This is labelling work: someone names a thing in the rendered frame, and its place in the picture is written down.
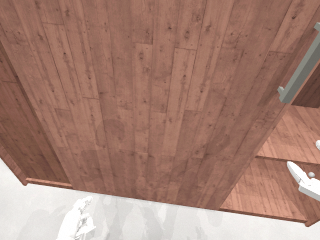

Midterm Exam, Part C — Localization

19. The wardrobe door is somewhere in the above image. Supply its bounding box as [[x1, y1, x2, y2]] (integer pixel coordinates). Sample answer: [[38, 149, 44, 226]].
[[0, 0, 320, 211], [0, 41, 71, 184]]

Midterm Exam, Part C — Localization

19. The right robot hand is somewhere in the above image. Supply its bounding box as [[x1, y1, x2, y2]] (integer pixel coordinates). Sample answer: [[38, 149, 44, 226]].
[[287, 140, 320, 201]]

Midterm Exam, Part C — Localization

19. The handle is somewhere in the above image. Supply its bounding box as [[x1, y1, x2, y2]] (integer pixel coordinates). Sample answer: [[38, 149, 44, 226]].
[[277, 22, 320, 104]]

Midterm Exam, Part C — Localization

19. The left robot hand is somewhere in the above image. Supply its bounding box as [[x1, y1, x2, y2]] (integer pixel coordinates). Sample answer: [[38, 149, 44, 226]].
[[57, 196, 96, 240]]

